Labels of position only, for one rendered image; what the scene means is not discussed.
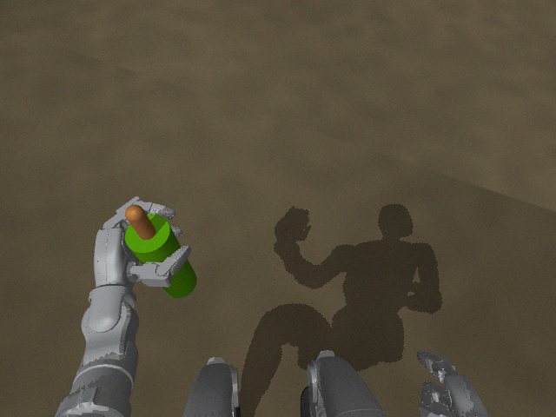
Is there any left robot arm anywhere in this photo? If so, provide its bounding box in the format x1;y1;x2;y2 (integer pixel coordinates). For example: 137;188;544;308
55;284;139;417

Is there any left robot hand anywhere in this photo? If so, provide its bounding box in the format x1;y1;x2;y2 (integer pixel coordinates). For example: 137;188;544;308
94;196;191;290

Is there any right robot hand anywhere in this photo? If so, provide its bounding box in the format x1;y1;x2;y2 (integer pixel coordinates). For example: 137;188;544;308
417;351;489;417

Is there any bottle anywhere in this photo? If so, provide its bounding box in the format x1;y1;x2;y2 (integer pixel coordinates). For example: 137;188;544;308
125;205;197;298

